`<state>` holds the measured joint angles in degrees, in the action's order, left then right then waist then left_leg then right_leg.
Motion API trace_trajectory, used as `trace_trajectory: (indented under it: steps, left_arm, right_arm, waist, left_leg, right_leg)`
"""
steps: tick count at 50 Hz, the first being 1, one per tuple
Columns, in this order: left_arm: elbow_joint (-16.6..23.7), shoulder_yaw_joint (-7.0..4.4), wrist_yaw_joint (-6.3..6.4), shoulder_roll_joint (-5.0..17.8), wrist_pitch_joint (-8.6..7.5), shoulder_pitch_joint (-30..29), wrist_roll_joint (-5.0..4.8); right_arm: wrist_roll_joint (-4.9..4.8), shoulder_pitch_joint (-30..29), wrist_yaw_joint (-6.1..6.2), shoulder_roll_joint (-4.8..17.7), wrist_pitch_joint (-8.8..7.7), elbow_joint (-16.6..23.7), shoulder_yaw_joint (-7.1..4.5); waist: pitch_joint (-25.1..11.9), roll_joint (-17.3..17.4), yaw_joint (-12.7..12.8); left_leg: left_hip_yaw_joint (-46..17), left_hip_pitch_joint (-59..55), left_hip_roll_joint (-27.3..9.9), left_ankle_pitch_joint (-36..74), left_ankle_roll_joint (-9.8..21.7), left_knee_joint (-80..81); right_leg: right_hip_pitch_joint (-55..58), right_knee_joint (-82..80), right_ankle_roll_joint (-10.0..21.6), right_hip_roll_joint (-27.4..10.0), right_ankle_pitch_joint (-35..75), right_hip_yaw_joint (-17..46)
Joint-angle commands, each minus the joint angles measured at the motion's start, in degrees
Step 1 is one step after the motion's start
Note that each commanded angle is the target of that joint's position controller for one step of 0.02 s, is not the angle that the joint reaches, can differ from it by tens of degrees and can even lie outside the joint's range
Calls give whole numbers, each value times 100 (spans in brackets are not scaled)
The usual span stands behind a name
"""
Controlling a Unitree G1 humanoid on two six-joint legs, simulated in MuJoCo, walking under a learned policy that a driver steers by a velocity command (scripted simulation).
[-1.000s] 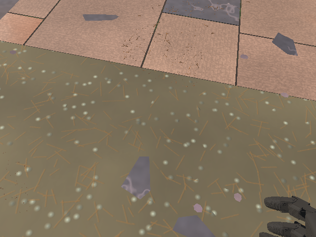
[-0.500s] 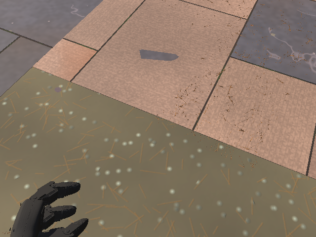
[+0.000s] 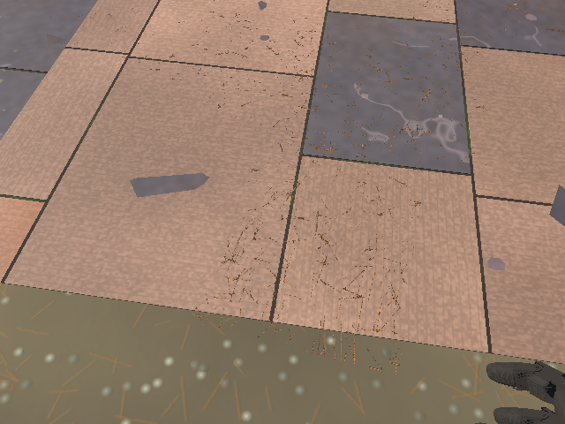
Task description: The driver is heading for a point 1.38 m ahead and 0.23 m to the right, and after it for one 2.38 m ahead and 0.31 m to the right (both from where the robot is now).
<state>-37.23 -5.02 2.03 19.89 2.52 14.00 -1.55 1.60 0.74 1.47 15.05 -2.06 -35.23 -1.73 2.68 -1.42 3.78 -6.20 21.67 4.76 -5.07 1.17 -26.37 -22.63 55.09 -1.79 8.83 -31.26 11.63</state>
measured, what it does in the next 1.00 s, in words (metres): walks ahead: right foot, then left foot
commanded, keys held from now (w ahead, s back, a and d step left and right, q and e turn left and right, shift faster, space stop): e+shift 0.46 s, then shift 0.04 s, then q+shift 0.30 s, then w+q+shift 0.20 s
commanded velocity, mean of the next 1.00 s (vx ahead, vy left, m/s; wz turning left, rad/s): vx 0.09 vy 0.00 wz -0.35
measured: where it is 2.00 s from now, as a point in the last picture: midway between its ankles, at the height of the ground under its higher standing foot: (288, 275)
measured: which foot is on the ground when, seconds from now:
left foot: down 0.00-0.38, up 0.40-0.92, down 0.94-1.00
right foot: up 0.00-0.36, down 0.38-0.92, up 0.94-1.00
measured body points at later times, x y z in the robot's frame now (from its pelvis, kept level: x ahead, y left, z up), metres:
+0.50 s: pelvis +0.02 -0.04 +0.00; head +0.06 -0.10 +0.45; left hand +0.30 +0.14 -0.06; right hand +0.03 -0.38 -0.11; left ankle +0.09 +0.11 -0.66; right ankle -0.01 -0.14 -0.73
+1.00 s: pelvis +0.10 -0.03 -0.01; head +0.13 +0.00 +0.44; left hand +0.34 +0.19 -0.11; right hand +0.09 -0.33 -0.10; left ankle +0.06 +0.06 -0.73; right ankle +0.00 -0.14 -0.68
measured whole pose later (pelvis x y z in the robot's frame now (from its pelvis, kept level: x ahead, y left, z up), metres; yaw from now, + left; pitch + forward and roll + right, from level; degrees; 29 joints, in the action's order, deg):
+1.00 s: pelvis +0.10 -0.03 -0.01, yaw -15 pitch +2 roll -1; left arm -40.3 -4.7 -0.2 18.2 -2.0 9.4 -1.5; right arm -1.4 20.5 -1.5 17.2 -2.1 -42.5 -4.1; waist -0.9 -3.4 -1.7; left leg 2.2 12.9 1.6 -24.9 5.1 -35.1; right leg -21.5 55.9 0.7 -0.7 -27.1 0.4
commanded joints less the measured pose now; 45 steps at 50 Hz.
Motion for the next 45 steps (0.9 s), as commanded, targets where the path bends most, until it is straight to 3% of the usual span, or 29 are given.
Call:
trace_trajectory:
  steps: [1,3,5,8,13,17,18,19,20,21,22,23,24,25,28,31,32,34,36,40,41,43,45]
  left_arm:
    - [172,-294,15,977,114,663,-14]
    - [337,-189,-14,620,132,460,16]
    - [504,-100,-34,374,99,212,-3]
    - [682,-65,-87,367,70,-132,24]
    - [768,-29,-211,336,101,-328,25]
    - [822,-105,-323,424,232,-330,18]
    - [761,-151,-333,432,253,-149,16]
    - [633,-246,-281,587,261,166,25]
    - [584,-447,-173,1221,234,594,3]
    - [809,-506,-145,1840,109,296,196]
    - [867,-439,-201,1412,-51,225,303]
    - [782,-363,-186,1256,-149,77,281]
    - [796,-312,-137,1039,-165,-264,161]
    - [837,-224,-93,819,-131,-517,60]
    - [781,1,-18,431,-129,-653,194]
    - [523,192,-26,30,-183,-668,283]
    - [451,217,-41,0,-195,-687,331]
    - [327,135,-76,307,-198,-652,391]
    - [238,12,-76,656,-147,-602,339]
    - [154,-44,-8,615,-78,-679,209]
    - [138,-90,-1,680,-77,-561,183]
    - [92,-147,-49,776,-175,-487,66]
    - [149,-138,-111,684,-279,-1014,-13]
  right_arm:
    - [-33,-112,57,528,54,476,-196]
    - [-5,-70,84,632,93,359,-223]
    - [24,146,110,664,117,230,-260]
    - [4,365,116,829,136,92,-345]
    - [-66,305,12,1155,155,-17,-486]
    - [-253,398,-108,1286,109,-128,-581]
    - [-308,396,-115,1237,105,-162,-584]
    - [-312,658,-135,1042,103,-285,-553]
    - [-165,871,-163,765,121,-282,-484]
    - [38,544,-105,631,112,191,-413]
    - [20,-17,-37,922,112,242,-484]
    - [-94,-79,3,916,113,265,-492]
    - [-103,201,64,947,127,84,-515]
    - [-62,360,100,1014,146,-4,-534]
    - [-149,794,12,890,194,-283,-478]
    - [-199,779,-80,506,243,-350,-281]
    - [-206,746,-123,435,255,-354,-232]
    - [-253,593,-163,676,290,-239,-262]
    - [-315,525,-163,983,315,-98,-339]
    - [-329,753,-205,817,332,-20,-317]
    - [-356,841,-226,759,344,-27,-298]
    - [-416,893,-298,723,344,-17,-291]
    - [-440,1593,-327,651,283,-338,-319]
  waist:
    - [-713,525,-91]
    - [-477,634,-144]
    - [-571,854,-288]
    - [-780,831,-439]
    - [-834,933,-446]
    - [-861,1022,-358]
    - [-897,939,-221]
    - [-888,615,-136]
    - [-750,-804,-107]
    - [-858,-1946,-274]
    - [-1026,-1088,127]
    - [-841,-944,-62]
    - [-786,-593,-280]
    - [-820,-616,-370]
    - [-1184,-615,-461]
    - [-1083,-582,-401]
    - [-990,-666,-347]
    - [-656,-799,-195]
    - [-328,-783,-96]
    - [-313,-545,-151]
    - [-511,-519,-101]
    - [-438,-494,-120]
    - [-260,-419,-637]
  left_leg:
    - [-1541,-1447,-1945,636,1034,710]
    - [-807,-948,-1660,883,1060,920]
    - [-442,-1205,-1642,992,1185,1023]
    - [-225,-1645,-1935,1061,1362,1065]
    - [494,-1425,-2117,904,1226,1045]
    - [859,-1570,-2330,938,883,567]
    - [1074,-1437,-2257,710,642,205]
    - [1353,-936,-2006,220,267,-415]
    - [1848,503,-1375,-1660,-317,-1991]
    - [1236,2204,-554,-3297,-687,-3320]
    - [381,2247,-556,-3105,-588,-4030]
    - [182,2235,-580,-2568,-442,-4078]
    - [160,2211,-688,-2093,-418,-3976]
    - [180,2064,-713,-1830,-457,-3873]
    - [462,1235,-636,-1364,-636,-4014]
    - [469,609,-888,-1020,-648,-2728]
    - [494,281,-927,-985,-630,-2314]
    - [610,32,-865,-1206,-566,-1987]
    - [702,346,-781,-1680,-489,-2038]
    - [760,629,-842,-2130,-368,-1985]
    - [891,567,-814,-2093,-288,-1928]
    - [971,304,-846,-2099,16,-1645]
    - [1293,-824,-642,-1775,372,-719]
  right_leg:
    - [-1222,1699,-444,-797,354,-305]
    - [-1194,1788,-501,-944,781,-699]
    - [-1340,1436,-543,-1097,982,-870]
    - [-1400,863,-558,-1383,1127,-880]
    - [-536,-317,-327,-1455,1332,-1219]
    - [173,-1633,25,-1299,1370,-1513]
    - [617,-2258,188,-1169,1724,-1594]
    - [1324,-2778,420,-1033,2192,-1424]
    - [2345,-3358,932,-1956,4096,120]
    - [2547,-3393,2113,-3110,4660,2237]
    - [2315,-3551,2195,-2932,4346,1926]
    - [2078,-3579,1893,-2609,3983,1495]
    - [2004,-3478,1582,-2372,3818,1070]
    - [1881,-3388,1445,-2283,4088,832]
    - [1642,-3264,1426,-2069,4978,136]
    - [1568,-3301,1285,-1912,4513,-326]
    - [1408,-3365,1286,-1918,4239,-412]
    - [1157,-3485,1420,-2089,3714,-323]
    - [1217,-3494,1567,-2365,3525,-75]
    - [1723,-3205,1622,-2726,4406,38]
    - [1824,-3399,1594,-2795,3488,41]
    - [1546,-3890,1432,-2820,377,208]
    - [702,-3797,1096,-2501,-624,-281]
Velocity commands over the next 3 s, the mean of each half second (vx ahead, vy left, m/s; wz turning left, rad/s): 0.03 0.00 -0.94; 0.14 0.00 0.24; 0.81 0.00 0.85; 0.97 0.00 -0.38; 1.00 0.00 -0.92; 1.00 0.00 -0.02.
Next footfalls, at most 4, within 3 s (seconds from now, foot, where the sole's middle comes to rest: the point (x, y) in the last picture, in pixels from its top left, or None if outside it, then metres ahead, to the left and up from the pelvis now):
0.38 right None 0.03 -0.15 -0.77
0.94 left None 0.10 0.05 -0.77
1.34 right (396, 406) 0.52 -0.21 -0.77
1.74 left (237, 287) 0.81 0.19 -0.77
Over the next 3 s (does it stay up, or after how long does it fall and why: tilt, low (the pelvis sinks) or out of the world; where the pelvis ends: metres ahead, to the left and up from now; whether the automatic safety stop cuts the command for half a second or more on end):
stays up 1.67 -0.21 0.00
